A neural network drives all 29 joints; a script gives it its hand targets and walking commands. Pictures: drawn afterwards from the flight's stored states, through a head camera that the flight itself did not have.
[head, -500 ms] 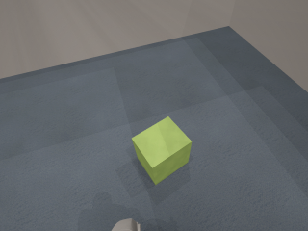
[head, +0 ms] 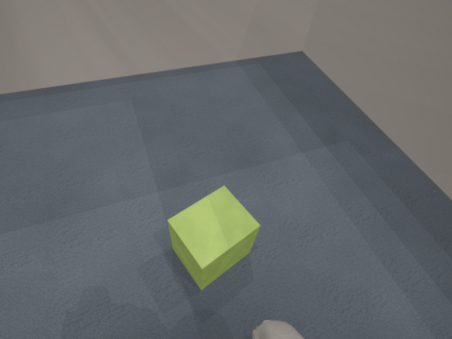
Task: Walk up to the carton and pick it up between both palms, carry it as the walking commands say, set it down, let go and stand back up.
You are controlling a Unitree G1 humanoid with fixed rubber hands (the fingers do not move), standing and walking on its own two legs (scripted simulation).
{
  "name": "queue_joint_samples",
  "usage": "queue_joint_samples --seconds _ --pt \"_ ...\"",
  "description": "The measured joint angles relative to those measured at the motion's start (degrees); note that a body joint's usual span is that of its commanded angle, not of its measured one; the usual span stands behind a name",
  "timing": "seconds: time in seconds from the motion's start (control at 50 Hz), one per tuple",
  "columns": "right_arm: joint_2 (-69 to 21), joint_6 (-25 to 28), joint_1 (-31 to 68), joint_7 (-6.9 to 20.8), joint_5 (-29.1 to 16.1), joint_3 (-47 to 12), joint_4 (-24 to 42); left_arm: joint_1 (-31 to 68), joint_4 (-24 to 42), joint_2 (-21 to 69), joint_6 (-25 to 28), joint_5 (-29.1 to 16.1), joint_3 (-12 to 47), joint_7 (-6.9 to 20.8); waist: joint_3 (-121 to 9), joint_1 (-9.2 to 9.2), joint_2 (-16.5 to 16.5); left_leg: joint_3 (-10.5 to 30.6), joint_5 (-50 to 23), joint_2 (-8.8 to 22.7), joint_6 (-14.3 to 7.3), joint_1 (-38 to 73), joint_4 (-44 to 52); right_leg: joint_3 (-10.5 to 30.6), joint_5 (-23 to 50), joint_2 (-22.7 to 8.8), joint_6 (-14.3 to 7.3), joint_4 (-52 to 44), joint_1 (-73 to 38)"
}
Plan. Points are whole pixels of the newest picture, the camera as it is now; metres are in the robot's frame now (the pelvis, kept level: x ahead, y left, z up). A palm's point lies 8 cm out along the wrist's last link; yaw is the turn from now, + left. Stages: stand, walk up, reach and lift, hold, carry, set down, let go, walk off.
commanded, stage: walk up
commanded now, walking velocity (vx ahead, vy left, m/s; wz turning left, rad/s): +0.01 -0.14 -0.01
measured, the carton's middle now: (212, 238) +0.56 +0.00 -0.64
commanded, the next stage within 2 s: none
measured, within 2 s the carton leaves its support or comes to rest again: neither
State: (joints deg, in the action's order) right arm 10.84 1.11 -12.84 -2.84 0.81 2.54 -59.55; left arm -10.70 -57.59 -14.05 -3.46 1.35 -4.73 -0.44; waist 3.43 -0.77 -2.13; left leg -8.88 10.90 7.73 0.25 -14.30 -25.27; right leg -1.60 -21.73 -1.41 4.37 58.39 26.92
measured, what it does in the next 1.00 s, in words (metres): steps to the right, turning left: right foot, then left foot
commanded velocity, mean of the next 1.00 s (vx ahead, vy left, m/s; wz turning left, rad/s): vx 0.06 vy -0.11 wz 0.24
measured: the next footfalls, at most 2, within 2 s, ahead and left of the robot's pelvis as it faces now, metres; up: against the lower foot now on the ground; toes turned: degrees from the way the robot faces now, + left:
right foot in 0.18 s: +0.06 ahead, -0.19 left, +0.00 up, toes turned -3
left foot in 0.42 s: +0.04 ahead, +0.06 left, +0.00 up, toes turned +4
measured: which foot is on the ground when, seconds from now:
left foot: down 0.00-0.18, up 0.20-0.40, down 0.42-0.86, up 0.88-1.00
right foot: up 0.00-0.16, down 0.18-0.62, up 0.64-0.84, down 0.86-1.00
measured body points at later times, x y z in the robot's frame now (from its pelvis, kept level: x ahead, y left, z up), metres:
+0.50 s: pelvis +0.00 -0.07 +0.00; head +0.00 -0.07 +0.45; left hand +0.06 +0.17 -0.15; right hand +0.01 -0.30 -0.16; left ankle +0.00 +0.06 -0.75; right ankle +0.02 -0.19 -0.75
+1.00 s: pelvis +0.04 -0.18 +0.00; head +0.08 -0.19 +0.44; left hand -0.01 +0.07 -0.14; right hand +0.19 -0.45 -0.15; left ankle +0.00 -0.05 -0.67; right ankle +0.04 -0.27 -0.75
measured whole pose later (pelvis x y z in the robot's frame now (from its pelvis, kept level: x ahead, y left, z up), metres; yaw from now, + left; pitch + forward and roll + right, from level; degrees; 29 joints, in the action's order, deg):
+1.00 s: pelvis +0.04 -0.18 +0.00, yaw +18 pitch +1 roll +1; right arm 18.4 -3.4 -12.3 -2.0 2.3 6.0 -54.0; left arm -17.8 -52.6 -11.0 -0.9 2.6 -3.1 -0.3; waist 2.6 0.1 1.5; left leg -1.7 24.1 2.7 0.1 -30.3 -61.4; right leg -9.7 -16.6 -2.1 -2.3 25.5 10.2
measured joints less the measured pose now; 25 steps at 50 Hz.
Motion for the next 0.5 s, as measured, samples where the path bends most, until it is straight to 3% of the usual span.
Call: queue_joint_samples --seconds 0.1,0.18,0.22,0.26,0.34,0.42,0.5 --pt "2.1 -0.8 -1.4 0.6 0.8 0.7 0.0 2.7 1.8 0.0 -0.6 -0.6 0.5 0.8 -0.2 -1.4 1.3 0.0 -0.7 1.5 1.7 -0.4 0.3 -0.4 1.7 -1.1 -0.8 -13.7 -3.7" --pt "2.8 -1.8 -2.5 1.7 0.3 0.4 -0.4 3.1 1.6 0.8 1.9 -0.6 1.2 0.3 -0.9 -1.82 1.3 0.3 1.3 0.6 3.1 -1.4 -3.5 -0.4 8.7 -2.6 -1.9 -31.3 -12.7" --pt "3.2 -2.8 -2.2 1.8 -0.1 -0.1 -0.8 2.9 0.4 2.8 2.7 -0.2 1.9 0.0 -0.6 -1.33 3.3 3.1 9.7 -0.3 2.7 -2.3 -7.4 -0.4 8.2 -1.9 -2.6 -30.4 -12.9" --pt "3.0 -3.5 -2.2 2.1 -0.4 -0.4 -1.1 2.3 -0.4 4.2 3.0 -0.1 2.5 0.0 -0.8 -1.09 4.2 5.5 12.2 -2.4 1.7 -2.6 -10.0 -0.5 9.3 -1.8 -3.2 -32.4 -14.2" --pt "2.0 -3.3 -2.5 2.2 -0.4 -1.0 -2.0 1.8 -1.3 5.3 3.5 -0.8 3.3 -0.5 -1.5 -0.52 4.9 7.0 10.6 -4.9 1.0 -1.7 -10.3 -1.1 11.4 -1.2 -3.9 -36.2 -16.0" --pt "1.1 -2.3 -2.9 1.6 -0.3 -1.4 -2.7 1.6 -2.6 5.2 3.7 -1.0 3.3 -0.8 -2.0 -0.5 5.6 6.5 2.5 -4.8 1.0 3.3 0.2 -2.4 11.0 0.5 -4.1 -35.8 -16.0" --pt "-1.0 -1.2 -2.5 1.6 -0.4 -1.7 -3.5 0.6 -4.2 3.9 3.5 -1.1 3.2 -0.9 -1.8 0.14 2.6 5.8 0.5 -5.5 0.6 5.5 3.3 -1.9 11.4 -0.1 -4.0 -36.8 -17.2"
